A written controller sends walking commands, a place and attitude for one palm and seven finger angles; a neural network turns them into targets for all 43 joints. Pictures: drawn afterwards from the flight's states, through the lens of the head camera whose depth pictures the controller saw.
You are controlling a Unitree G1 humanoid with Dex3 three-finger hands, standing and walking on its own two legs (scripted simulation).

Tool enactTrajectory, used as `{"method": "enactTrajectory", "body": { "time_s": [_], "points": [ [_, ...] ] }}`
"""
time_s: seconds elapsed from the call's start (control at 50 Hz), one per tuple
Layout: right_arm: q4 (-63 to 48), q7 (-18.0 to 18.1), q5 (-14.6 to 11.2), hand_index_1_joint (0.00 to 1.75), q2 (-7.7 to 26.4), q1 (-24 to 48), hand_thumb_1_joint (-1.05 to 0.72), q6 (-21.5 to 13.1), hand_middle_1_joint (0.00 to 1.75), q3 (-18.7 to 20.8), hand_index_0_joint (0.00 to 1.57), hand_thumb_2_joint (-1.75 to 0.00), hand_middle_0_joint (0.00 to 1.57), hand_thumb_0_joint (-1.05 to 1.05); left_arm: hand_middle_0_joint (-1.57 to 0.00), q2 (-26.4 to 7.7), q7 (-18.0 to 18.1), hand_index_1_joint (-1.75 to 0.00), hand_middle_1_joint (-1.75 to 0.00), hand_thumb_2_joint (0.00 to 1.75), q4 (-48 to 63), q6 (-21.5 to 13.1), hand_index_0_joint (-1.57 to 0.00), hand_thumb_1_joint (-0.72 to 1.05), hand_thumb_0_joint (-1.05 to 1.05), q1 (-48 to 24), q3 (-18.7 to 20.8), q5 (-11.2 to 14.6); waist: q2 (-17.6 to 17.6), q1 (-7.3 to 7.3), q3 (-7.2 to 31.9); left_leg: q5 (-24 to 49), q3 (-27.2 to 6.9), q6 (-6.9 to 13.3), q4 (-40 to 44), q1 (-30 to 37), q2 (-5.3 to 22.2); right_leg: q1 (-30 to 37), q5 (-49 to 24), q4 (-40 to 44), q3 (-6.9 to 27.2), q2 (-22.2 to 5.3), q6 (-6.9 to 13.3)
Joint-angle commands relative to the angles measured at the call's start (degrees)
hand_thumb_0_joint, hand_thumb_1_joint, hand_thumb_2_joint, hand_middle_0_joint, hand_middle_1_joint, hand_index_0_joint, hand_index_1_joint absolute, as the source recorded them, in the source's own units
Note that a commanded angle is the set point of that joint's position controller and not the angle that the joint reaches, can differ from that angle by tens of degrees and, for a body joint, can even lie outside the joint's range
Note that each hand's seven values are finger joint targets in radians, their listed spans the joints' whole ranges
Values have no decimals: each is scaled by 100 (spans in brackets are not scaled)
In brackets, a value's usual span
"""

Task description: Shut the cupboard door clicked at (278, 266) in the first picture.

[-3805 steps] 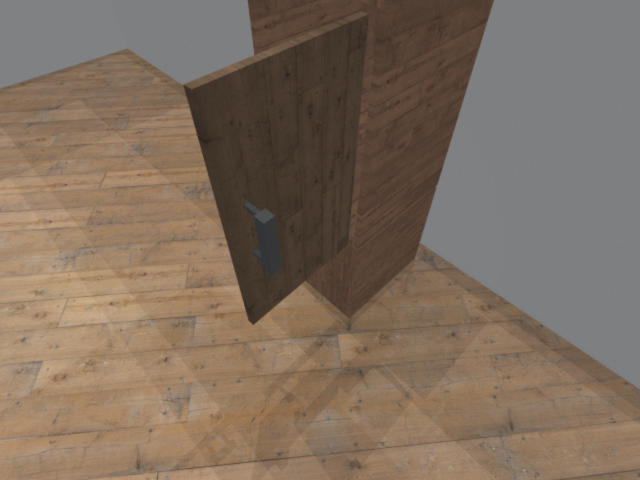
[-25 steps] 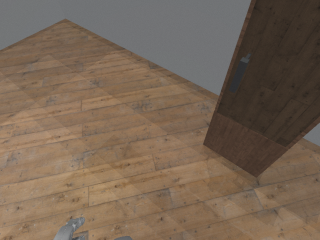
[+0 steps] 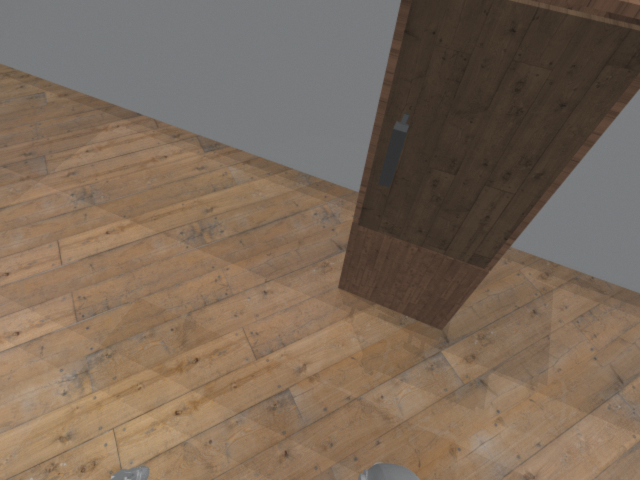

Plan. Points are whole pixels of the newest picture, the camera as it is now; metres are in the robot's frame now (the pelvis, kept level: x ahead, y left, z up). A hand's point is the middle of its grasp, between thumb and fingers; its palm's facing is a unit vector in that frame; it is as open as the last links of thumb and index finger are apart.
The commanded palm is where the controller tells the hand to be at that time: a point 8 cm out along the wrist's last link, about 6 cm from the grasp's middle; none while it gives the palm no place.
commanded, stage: turn to face it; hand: left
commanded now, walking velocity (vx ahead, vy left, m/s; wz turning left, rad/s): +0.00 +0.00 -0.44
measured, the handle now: (395, 150) +0.72 -0.10 -0.05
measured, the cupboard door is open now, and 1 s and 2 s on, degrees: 2 2 2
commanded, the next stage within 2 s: take the last steps up to it in 0.38 s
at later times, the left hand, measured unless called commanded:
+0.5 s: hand out of the picture +0.13 +0.16 -0.17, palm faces -0.16 -0.96 -0.21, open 7.4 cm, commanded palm none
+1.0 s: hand (276, 422) +0.21 +0.08 -0.17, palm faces -0.26 -0.94 -0.21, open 7.4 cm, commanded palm none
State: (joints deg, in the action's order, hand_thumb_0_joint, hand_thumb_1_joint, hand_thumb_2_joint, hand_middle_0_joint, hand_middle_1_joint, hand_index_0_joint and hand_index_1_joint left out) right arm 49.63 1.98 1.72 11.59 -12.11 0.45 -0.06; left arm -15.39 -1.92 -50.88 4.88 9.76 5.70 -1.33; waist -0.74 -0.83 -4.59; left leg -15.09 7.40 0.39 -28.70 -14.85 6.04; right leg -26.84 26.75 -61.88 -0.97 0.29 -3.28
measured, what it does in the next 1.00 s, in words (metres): walks ahead, turning right: right foot, then left foot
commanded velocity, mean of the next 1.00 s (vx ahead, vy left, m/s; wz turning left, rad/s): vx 0.13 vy -0.04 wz -0.19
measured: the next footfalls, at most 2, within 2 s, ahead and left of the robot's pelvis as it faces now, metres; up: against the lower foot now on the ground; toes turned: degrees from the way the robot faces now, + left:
right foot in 0.18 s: +0.02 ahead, -0.15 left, +0.00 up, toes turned -9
left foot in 0.52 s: +0.10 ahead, +0.09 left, +0.00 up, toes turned -8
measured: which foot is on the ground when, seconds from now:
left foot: down 0.00-0.18, up 0.20-0.50, down 0.52-0.90, up 0.92-1.00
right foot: up 0.00-0.16, down 0.18-0.52, up 0.54-0.88, down 0.90-1.00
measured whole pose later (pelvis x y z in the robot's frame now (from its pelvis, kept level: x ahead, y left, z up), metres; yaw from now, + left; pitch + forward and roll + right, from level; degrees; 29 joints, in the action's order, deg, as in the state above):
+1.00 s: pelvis +0.10 -0.08 -0.01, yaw -16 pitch +1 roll -1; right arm 62.5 0.8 1.3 12.7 -20.6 1.6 2.4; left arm -9.6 -0.9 -57.3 -1.1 11.9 3.4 -1.5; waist 2.5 1.7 -2.1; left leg -27.6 3.0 -0.5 -54.1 -19.8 5.4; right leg -13.9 16.4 -29.3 -5.1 0.5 2.3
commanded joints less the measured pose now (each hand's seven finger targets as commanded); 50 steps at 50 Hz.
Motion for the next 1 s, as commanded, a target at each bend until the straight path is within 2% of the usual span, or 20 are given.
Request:
{"method": "enactTrajectory", "body": {
  "time_s": [0.0, 0.08, 0.12, 0.16, 0.18, 0.22, 0.28, 0.4, 0.46, 0.5, 0.52, 0.56, 0.64, 0.78, 0.84, 0.86, 0.88, 0.9, 0.94, 0.98],
  "points": [
    [-117, 49, 26, 30, 1264, -411, -90, -85, 30, 444, 20, -90, 20, 0, -20, -142, -50, -30, -30, 90, 543, -155, -20, 90, 0, -266, -6, 23, 1231, 268, 746, 2822, -592, 716, 735, 996, 1370, 80, -33, 986, -193, -140, 63],
    [15, -10, 12, 30, 1333, -462, -90, -41, 30, 506, 20, -90, 20, 0, -20, -176, -16, -30, -30, 90, 512, -218, -20, 90, 0, -230, -57, 18, 1409, 288, 772, 2785, -474, 605, 400, 837, 1378, 804, -336, 2236, -393, -10, 229],
    [-6, -33, -41, 30, 1331, -213, -90, -16, 30, 529, 20, -90, 20, 0, -20, -356, 19, -30, -30, 90, 329, -264, -20, 90, 0, 337, 3, 5, 953, -47, 852, 1920, -166, 215, -193, 226, 1170, 1898, -1624, 3600, -345, -48, 349],
    [-342, -96, -111, 30, 646, 60, -90, 19, 30, 375, 20, -90, 20, 0, -20, -1321, 157, -30, -30, 90, 171, -373, -20, 90, 0, 792, 164, -65, -1593, -305, 775, -2066, 325, -427, -2372, -1881, -170, 2867, -3775, 4398, 2247, -2186, 1290],
    [-409, -54, -93, 30, 770, 243, -90, 116, 30, 352, 20, -90, 20, 0, -20, -1407, 204, -30, -30, 90, 159, -348, -20, 90, 0, 1013, 144, 13, -983, -460, 745, -2133, -394, -386, -3145, -1811, -126, 2334, -4005, 4325, 2261, -2439, 1676],
    [-187, 5, -95, 30, 768, 156, -90, 124, 30, 371, 20, -90, 20, 0, -20, -1007, 300, -30, -30, 90, 186, -376, -20, 90, 0, 459, 103, -1, -1345, -145, 657, -1546, -802, -414, -3810, -2331, -60, 2480, -3981, 4186, 1909, -1877, 1634],
    [79, -69, -87, 30, 665, -159, -90, 130, 30, 359, 20, -90, 20, 0, -20, -695, 310, -30, -30, 90, 280, -409, -20, 90, 0, -2, 5, -3, -801, 166, 773, -855, -648, -475, -3408, -1596, -63, 1981, -3842, 4099, 1055, -1433, 1417],
    [81, -70, -110, 30, 478, -118, -90, 90, 30, 318, 20, -90, 20, 0, -20, -801, 290, -30, -30, 90, 123, -396, -20, 90, 0, 159, 52, -42, -796, 70, 558, -851, -453, -419, -1622, -953, -288, 1749, -3448, 4091, 1383, -1395, 1464],
    [298, -23, -102, 30, 486, -641, -90, -16, 30, 280, 20, -90, 20, 0, -20, -631, 291, -30, -30, 90, 45, -356, -20, 90, 0, 47, 32, 36, -585, 312, 652, 555, -434, -336, 243, 361, -349, 1191, -2960, 3548, 1251, -1029, 999],
    [329, 10, 46, 30, 1319, -956, -90, -105, 30, 393, 20, -90, 20, 0, -20, -50, 212, -30, -30, 90, 79, -299, -20, 90, 0, 447, -75, 85, 1556, 289, 802, 468, -2458, 470, 1164, 1031, 1410, 133, 35, 2141, 235, 136, 409],
    [299, 75, 83, 30, 1481, -1182, -90, -94, 30, 427, 20, -90, 20, 0, -20, -108, 167, -30, -30, 90, 225, -314, -20, 90, 0, 174, -84, 27, 1367, 475, 582, -96, -3264, 920, 1567, 902, 1923, -360, 802, 1019, 161, 263, 361],
    [358, 95, 88, 30, 1238, -1072, -90, -149, 30, 365, 20, -90, 20, 0, -20, -200, 99, -30, -30, 90, 153, -301, -20, 90, 0, -80, -18, -54, 1349, 414, 293, -95, -2803, 796, 1644, 685, 1688, -792, 264, -176, 487, -63, 376],
    [390, 71, 63, 30, 947, -839, -90, -250, 30, 295, 20, -90, 20, 0, -20, -19, -52, -30, -30, 90, -29, -337, -20, 90, 0, 10, -55, -24, 941, 262, 223, 179, -1531, 688, 1693, 728, 1204, -630, -493, 210, 169, -201, 311],
    [687, -11, 63, 30, 1019, -986, -90, -223, 30, 433, 20, -90, 20, 0, -20, 135, -108, -30, -30, 90, -40, -412, -20, 90, 0, -194, -130, -21, 1041, 344, 146, -196, -1082, 756, 1554, 516, 1213, 471, -560, 2323, -336, -130, 357],
    [741, -43, 17, 30, 969, -782, -90, -183, 30, 435, 20, -90, 20, 0, -20, -9, -85, -30, -30, 90, -373, -470, -20, 90, 0, 620, -47, -27, 669, -69, 252, -646, -621, 408, 714, -258, 795, 2010, -1326, 3528, -461, 51, 433],
    [711, -80, -38, 30, 730, -754, -90, -200, 30, 390, 20, -90, 20, 0, -20, -311, -29, -30, -30, 90, -526, -547, -20, 90, 0, 1059, 21, -47, -60, -273, 405, -889, -215, 187, -195, -970, 371, 2915, -779, 4122, 282, -463, 665],
    [534, -133, -99, 30, 276, -596, -90, -218, 30, 276, 20, -90, 20, 0, -20, -890, 72, -30, -30, 90, -704, -612, -20, 90, 0, 1591, 118, -56, -1589, -504, 464, -1834, 377, -88, -1708, -2121, -410, 3554, -25, 4871, 2134, -1752, 1247],
    [339, -138, -52, 30, 426, -259, -90, -189, 30, 286, 20, -90, 20, 0, -20, -986, 115, -30, -30, 90, -732, -577, -20, 90, 0, 1757, 105, 28, -1148, -585, 369, -2239, -261, -28, -2732, -2285, -317, 2985, 453, 5341, 2665, -2198, 1587],
    [509, -110, -31, 30, 525, -236, -90, -190, 30, 356, 20, -90, 20, 0, -20, -492, 211, -30, -30, 90, -695, -654, -20, 90, 0, 1131, -17, 31, -1353, -225, -15, -1305, -658, -26, -3443, -2529, -24, 2483, -37, 5344, 2422, -1963, 1706],
    [687, -167, -10, 30, 323, -410, -90, -176, 30, 330, 20, -90, 20, 0, -20, -129, 254, -30, -30, 90, -653, -700, -20, 90, 0, 746, -120, 16, -560, 65, 73, -828, -581, -95, -3161, -1936, 83, 2066, -1324, 5095, 1279, -1622, 1614]
  ]
}}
